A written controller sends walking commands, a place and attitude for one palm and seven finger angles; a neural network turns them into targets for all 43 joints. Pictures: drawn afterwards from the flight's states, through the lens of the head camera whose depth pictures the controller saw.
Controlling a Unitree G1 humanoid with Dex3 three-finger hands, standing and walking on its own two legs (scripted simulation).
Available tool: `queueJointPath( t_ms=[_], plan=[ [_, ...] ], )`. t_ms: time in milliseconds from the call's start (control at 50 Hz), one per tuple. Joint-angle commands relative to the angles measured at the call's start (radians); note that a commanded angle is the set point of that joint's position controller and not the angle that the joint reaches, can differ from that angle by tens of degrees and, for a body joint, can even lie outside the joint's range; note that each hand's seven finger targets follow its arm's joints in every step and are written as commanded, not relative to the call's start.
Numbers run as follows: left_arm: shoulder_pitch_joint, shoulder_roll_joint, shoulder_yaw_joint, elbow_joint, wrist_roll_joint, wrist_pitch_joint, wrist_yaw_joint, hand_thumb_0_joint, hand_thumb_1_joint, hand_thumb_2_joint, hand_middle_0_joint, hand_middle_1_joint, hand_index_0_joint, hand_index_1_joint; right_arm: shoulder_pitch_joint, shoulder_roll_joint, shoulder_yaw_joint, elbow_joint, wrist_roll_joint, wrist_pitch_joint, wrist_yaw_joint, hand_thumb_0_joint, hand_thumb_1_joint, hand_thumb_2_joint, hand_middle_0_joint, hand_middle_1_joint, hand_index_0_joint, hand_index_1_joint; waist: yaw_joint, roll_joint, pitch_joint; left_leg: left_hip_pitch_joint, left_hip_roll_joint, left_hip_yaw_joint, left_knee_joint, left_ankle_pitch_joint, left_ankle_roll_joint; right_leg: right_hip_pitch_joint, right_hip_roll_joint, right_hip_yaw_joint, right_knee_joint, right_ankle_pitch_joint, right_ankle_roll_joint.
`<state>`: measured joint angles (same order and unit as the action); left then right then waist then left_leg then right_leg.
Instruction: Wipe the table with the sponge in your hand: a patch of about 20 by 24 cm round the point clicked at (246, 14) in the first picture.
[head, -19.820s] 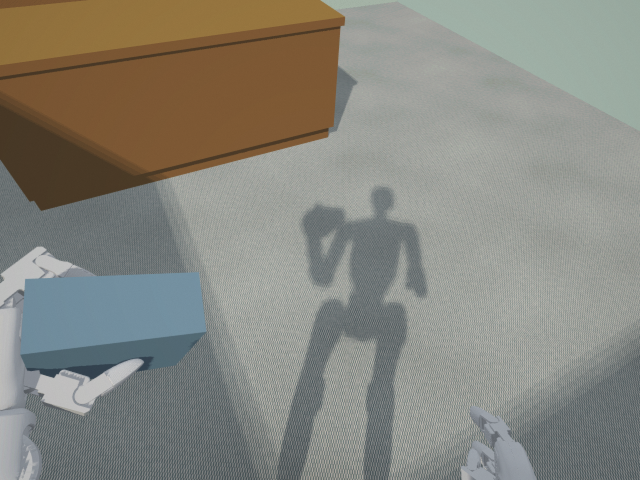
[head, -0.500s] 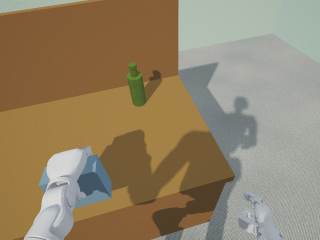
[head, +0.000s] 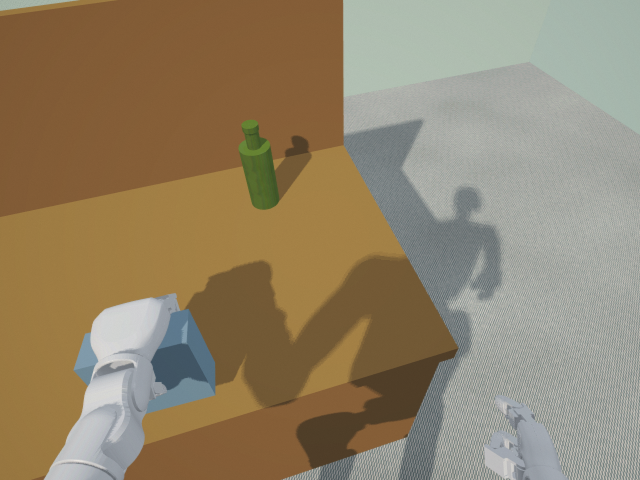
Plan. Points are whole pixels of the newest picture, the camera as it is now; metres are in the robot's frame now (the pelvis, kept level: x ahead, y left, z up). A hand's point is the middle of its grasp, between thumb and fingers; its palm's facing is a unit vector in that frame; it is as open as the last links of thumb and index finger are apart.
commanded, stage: move the sponge above the wiping area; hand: left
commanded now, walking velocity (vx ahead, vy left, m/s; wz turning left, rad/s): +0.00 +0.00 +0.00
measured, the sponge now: (159, 374) +0.24 +0.28 -0.06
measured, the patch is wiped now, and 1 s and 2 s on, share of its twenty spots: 0.00 0.00 0.00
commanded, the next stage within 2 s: none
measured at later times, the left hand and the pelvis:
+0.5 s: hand (149, 347) +0.26 +0.28 +0.01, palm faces -0.07 -0.07 -1.00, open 10.0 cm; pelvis -0.01 +0.01 +0.00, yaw +0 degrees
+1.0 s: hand (152, 326) +0.28 +0.27 +0.03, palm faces +0.02 -0.04 -1.00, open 10.0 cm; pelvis +0.00 +0.00 +0.00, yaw -1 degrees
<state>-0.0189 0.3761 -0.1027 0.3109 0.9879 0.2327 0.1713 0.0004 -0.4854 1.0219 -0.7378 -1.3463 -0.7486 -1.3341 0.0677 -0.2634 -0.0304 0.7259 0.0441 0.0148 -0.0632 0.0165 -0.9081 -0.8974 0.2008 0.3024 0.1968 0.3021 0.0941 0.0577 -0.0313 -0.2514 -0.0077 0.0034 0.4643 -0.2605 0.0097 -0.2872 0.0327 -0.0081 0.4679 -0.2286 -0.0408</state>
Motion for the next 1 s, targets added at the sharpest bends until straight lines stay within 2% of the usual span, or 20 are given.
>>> queueJointPath(
  t_ms=[0,60,180,240,360,420,460,480,560,580,640,720,760,780,800,840,860,880,960,980],
  plan=[
    [-0.302,0.277,0.178,-0.241,0.050,-0.027,0.113,0.000,0.100,1.300,-1.200,-1.600,-1.200,-1.600,-0.132,-0.101,-0.037,-0.142,-0.004,-0.048,-0.007,0.000,-0.900,-0.900,0.200,0.300,0.200,0.300,0.007,0.007,-0.298,0.079,-0.025,-0.055,-0.014,0.295,0.029,0.135,-0.023,0.110,-0.035,0.309,-0.041],
    [-0.243,0.293,0.218,-0.208,0.029,0.013,0.136,0.000,0.100,1.300,-1.200,-1.600,-1.200,-1.600,-0.149,-0.109,-0.038,-0.138,0.005,-0.042,-0.004,0.000,-0.900,-0.900,0.200,0.300,0.200,0.300,0.022,0.009,-0.287,0.063,-0.025,-0.061,-0.030,0.283,0.020,0.152,-0.022,0.118,-0.040,0.291,-0.042],
    [-0.178,0.153,0.074,-0.150,-0.032,0.102,0.075,0.000,0.100,1.300,-1.200,-1.600,-1.200,-1.600,-0.169,-0.112,-0.028,-0.158,0.024,-0.034,0.000,0.000,-0.900,-0.900,0.200,0.300,0.200,0.300,-0.004,-0.068,-0.200,0.046,-0.017,-0.055,-0.047,0.233,0.026,0.117,-0.023,0.079,-0.068,0.213,-0.027],
    [-0.209,0.159,0.051,-0.146,-0.023,0.097,0.034,0.000,0.100,1.300,-1.200,-1.600,-1.200,-1.600,-0.166,-0.114,-0.023,-0.163,0.019,-0.030,-0.003,0.000,-0.900,-0.900,0.200,0.300,0.200,0.300,-0.012,-0.118,-0.197,0.041,-0.023,-0.063,-0.043,0.218,0.035,0.108,-0.024,0.086,-0.073,0.207,-0.025],
    [-0.402,0.251,0.113,-0.293,0.048,-0.030,0.070,0.000,0.100,1.300,-1.200,-1.600,-1.200,-1.600,-0.140,-0.099,-0.031,-0.154,-0.008,-0.049,-0.010,0.000,-0.900,-0.900,0.200,0.300,0.200,0.300,-0.010,0.042,-0.260,0.115,-0.012,-0.095,-0.029,0.231,0.031,0.063,-0.012,0.094,-0.048,0.155,-0.040],
    [-0.365,0.255,0.141,-0.283,0.074,-0.056,0.126,0.000,0.100,1.300,-1.200,-1.600,-1.200,-1.600,-0.131,-0.090,-0.035,-0.144,-0.011,-0.057,-0.009,0.000,-0.900,-0.900,0.200,0.300,0.200,0.300,0.005,0.095,-0.298,0.126,-0.007,-0.086,-0.021,0.276,0.014,0.067,-0.011,0.080,-0.035,0.176,-0.047],
    [-0.348,0.286,0.189,-0.249,0.067,-0.025,0.153,0.000,0.100,1.300,-1.200,-1.600,-1.200,-1.600,-0.137,-0.099,-0.035,-0.130,-0.006,-0.047,-0.006,0.000,-0.900,-0.900,0.200,0.300,0.200,0.300,0.014,0.080,-0.293,0.111,-0.009,-0.093,-0.033,0.270,0.000,0.080,-0.004,0.091,-0.039,0.169,-0.051],
    [-0.337,0.216,0.135,-0.228,0.049,-0.002,0.156,0.000,0.100,1.300,-1.200,-1.600,-1.200,-1.600,-0.146,-0.088,-0.029,-0.140,0.001,-0.045,-0.006,0.000,-0.900,-0.900,0.200,0.300,0.200,0.300,0.005,0.047,-0.267,0.092,-0.006,-0.080,-0.040,0.252,0.003,0.080,-0.010,0.070,-0.043,0.161,-0.043],
    [-0.274,0.184,0.115,-0.089,-0.004,0.116,0.133,0.000,0.100,1.300,-1.200,-1.600,-1.200,-1.600,-0.193,-0.108,-0.018,-0.131,0.023,-0.027,-0.005,0.000,-0.900,-0.900,0.200,0.300,0.200,0.300,0.012,-0.063,-0.198,0.047,-0.011,-0.073,-0.075,0.187,0.001,0.087,-0.015,0.073,-0.078,0.110,-0.035],
    [-0.251,0.122,0.055,-0.087,-0.025,0.138,0.113,0.000,0.100,1.300,-1.200,-1.600,-1.200,-1.600,-0.194,-0.102,-0.015,-0.150,0.027,-0.024,-0.005,0.000,-0.900,-0.900,0.200,0.300,0.200,0.300,0.006,-0.081,-0.199,0.045,-0.009,-0.058,-0.075,0.186,0.009,0.102,-0.021,0.056,-0.077,0.120,-0.028],
    [-0.263,0.112,0.001,-0.058,-0.021,0.178,0.047,0.000,0.100,1.300,-1.200,-1.600,-1.200,-1.600,-0.198,-0.111,-0.006,-0.158,0.029,-0.011,-0.006,0.000,-0.900,-0.900,0.200,0.300,0.200,0.300,-0.009,-0.131,-0.177,0.033,-0.019,-0.065,-0.069,0.186,0.021,0.098,-0.024,0.068,-0.084,0.140,-0.026],
    [-0.388,0.149,0.001,-0.130,0.011,0.105,0.001,0.000,0.100,1.300,-1.200,-1.600,-1.200,-1.600,-0.167,-0.108,-0.009,-0.170,0.015,-0.014,-0.008,0.000,-0.900,-0.900,0.200,0.300,0.200,0.300,-0.023,-0.074,-0.227,0.064,-0.028,-0.067,-0.042,0.181,0.038,0.084,-0.021,0.074,-0.068,0.138,-0.030],
    [-0.447,0.230,0.074,-0.221,0.036,0.032,0.023,0.000,0.100,1.300,-1.200,-1.600,-1.200,-1.600,-0.147,-0.106,-0.019,-0.165,0.000,-0.025,-0.013,0.000,-0.900,-0.900,0.200,0.300,0.200,0.300,-0.011,0.001,-0.290,0.105,-0.025,-0.079,-0.030,0.215,0.039,0.097,-0.013,0.095,-0.052,0.167,-0.039],
    [-0.456,0.224,0.077,-0.269,0.044,-0.006,0.041,0.000,0.100,1.300,-1.200,-1.600,-1.200,-1.600,-0.135,-0.094,-0.022,-0.169,-0.005,-0.033,-0.014,0.000,-0.900,-0.900,0.200,0.300,0.200,0.300,-0.011,0.046,-0.331,0.129,-0.020,-0.076,-0.021,0.250,0.039,0.109,-0.016,0.085,-0.037,0.196,-0.040],
    [-0.416,0.268,0.129,-0.281,0.061,-0.034,0.067,0.000,0.100,1.300,-1.200,-1.600,-1.200,-1.600,-0.128,-0.093,-0.028,-0.161,-0.011,-0.039,-0.013,0.000,-0.900,-0.900,0.200,0.300,0.200,0.300,0.006,0.056,-0.357,0.137,-0.019,-0.077,-0.011,0.292,0.036,0.125,-0.014,0.091,-0.026,0.236,-0.045],
    [-0.372,0.264,0.147,-0.301,0.085,-0.056,0.115,0.000,0.100,1.300,-1.200,-1.600,-1.200,-1.600,-0.127,-0.089,-0.034,-0.154,-0.019,-0.042,-0.007,0.000,-0.900,-0.900,0.200,0.300,0.200,0.300,0.014,0.072,-0.366,0.138,-0.014,-0.080,-0.003,0.356,0.017,0.121,-0.013,0.099,-0.015,0.291,-0.049],
    [-0.357,0.295,0.190,-0.306,0.087,-0.046,0.140,0.000,0.100,1.300,-1.200,-1.600,-1.200,-1.600,-0.128,-0.097,-0.036,-0.147,-0.018,-0.040,-0.005,0.000,-0.900,-0.900,0.200,0.300,0.200,0.300,0.022,0.080,-0.356,0.137,-0.012,-0.092,-0.007,0.367,0.005,0.115,-0.005,0.112,-0.015,0.287,-0.054],
    [-0.343,0.235,0.147,-0.300,0.082,-0.031,0.156,0.000,0.100,1.300,-1.200,-1.600,-1.200,-1.600,-0.136,-0.089,-0.036,-0.152,-0.013,-0.041,-0.001,0.000,-0.900,-0.900,0.200,0.300,0.200,0.300,0.014,0.058,-0.337,0.121,-0.009,-0.079,-0.007,0.365,0.005,0.112,-0.010,0.095,-0.013,0.296,-0.049],
    [-0.191,0.190,0.153,-0.154,0.002,0.113,0.167,0.000,0.100,1.300,-1.200,-1.600,-1.200,-1.600,-0.192,-0.107,-0.029,-0.137,0.019,-0.025,0.014,0.000,-0.900,-0.900,0.200,0.300,0.200,0.300,0.031,-0.055,-0.231,0.057,-0.014,-0.065,-0.046,0.280,0.001,0.134,-0.017,0.103,-0.053,0.261,-0.041],
    [-0.165,0.134,0.097,-0.153,-0.032,0.145,0.148,0.000,0.100,1.300,-1.200,-1.600,-1.200,-1.600,-0.199,-0.103,-0.025,-0.151,0.025,-0.023,0.013,0.000,-0.900,-0.900,0.200,0.300,0.200,0.300,0.026,-0.093,-0.219,0.045,-0.013,-0.047,-0.052,0.258,0.011,0.151,-0.023,0.084,-0.059,0.257,-0.030]
  ],
)
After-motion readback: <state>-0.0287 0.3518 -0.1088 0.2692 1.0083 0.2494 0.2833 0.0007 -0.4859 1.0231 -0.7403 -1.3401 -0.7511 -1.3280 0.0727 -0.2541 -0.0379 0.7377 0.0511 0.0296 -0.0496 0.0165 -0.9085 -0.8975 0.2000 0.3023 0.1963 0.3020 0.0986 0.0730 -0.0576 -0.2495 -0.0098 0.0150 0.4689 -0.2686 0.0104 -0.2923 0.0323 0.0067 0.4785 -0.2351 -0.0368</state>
